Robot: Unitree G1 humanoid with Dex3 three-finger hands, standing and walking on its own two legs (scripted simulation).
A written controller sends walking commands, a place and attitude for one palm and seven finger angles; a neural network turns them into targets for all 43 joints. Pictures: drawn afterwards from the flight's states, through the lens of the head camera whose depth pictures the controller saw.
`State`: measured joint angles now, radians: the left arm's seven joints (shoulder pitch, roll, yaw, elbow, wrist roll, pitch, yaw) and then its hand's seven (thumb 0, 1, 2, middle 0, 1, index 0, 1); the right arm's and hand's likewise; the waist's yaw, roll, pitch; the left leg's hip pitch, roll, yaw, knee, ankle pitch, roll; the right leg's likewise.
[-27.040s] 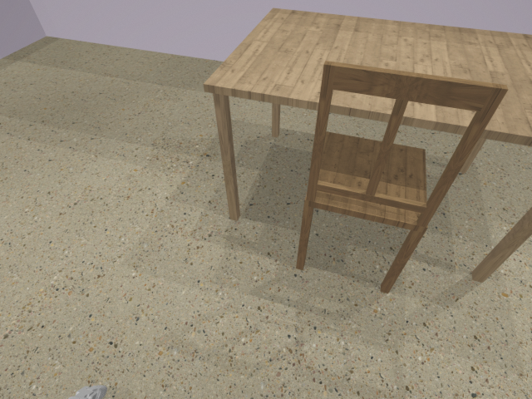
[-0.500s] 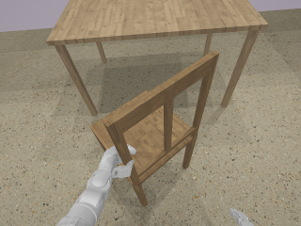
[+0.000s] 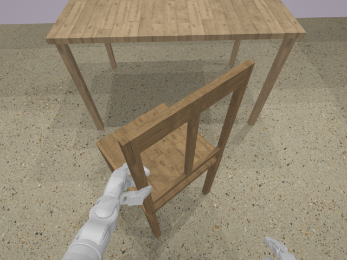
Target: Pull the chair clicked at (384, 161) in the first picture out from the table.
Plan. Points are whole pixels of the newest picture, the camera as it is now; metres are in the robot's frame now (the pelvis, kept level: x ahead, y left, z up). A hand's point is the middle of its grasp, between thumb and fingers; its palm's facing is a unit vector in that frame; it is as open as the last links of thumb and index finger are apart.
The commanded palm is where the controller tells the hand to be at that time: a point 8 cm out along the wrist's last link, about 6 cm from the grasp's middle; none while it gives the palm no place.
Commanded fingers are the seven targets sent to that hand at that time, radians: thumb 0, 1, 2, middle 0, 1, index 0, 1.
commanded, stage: open the thumb and straighten the fingers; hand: left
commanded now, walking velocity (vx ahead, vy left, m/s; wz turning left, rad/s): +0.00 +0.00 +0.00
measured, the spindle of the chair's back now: (190, 148) +0.43 -0.05 -0.07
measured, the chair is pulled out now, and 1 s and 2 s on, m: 0.48 0.48 0.48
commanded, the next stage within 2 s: draw the fingers out of the gap in 0.56 s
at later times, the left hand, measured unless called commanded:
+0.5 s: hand (132, 197) +0.28 +0.11 -0.06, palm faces -0.20 -0.97 -0.17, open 16.6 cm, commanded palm +0.27 +0.16 -0.04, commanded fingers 0.00 -0.55 0.20 0.00 0.00 0.00 0.00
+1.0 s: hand (128, 223) +0.22 +0.11 -0.07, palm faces -0.18 -0.97 -0.16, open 17.4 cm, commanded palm +0.21 +0.16 -0.05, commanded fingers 0.00 -0.55 0.20 0.00 0.00 0.00 0.00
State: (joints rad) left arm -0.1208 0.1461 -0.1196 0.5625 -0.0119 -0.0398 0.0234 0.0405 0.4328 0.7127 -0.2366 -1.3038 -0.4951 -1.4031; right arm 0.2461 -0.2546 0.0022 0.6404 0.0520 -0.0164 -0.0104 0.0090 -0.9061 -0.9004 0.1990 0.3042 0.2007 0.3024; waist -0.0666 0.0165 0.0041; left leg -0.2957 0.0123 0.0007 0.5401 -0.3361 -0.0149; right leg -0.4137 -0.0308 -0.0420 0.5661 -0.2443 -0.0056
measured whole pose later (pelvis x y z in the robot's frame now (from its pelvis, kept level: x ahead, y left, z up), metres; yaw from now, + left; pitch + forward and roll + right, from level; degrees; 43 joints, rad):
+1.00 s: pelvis -0.01 -0.01 -0.03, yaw +2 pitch +10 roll +0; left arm 0.21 0.20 -0.12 0.14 -0.03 0.12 -0.07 -0.01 -0.53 0.20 0.00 0.00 0.00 0.00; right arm 0.26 -0.29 0.01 0.50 0.05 -0.13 -0.04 0.01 -0.91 -0.90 0.20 0.30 0.20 0.30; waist -0.05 0.06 -0.06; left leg -0.53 0.01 -0.04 0.82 -0.46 -0.02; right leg -0.63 -0.05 -0.07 0.83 -0.37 -0.01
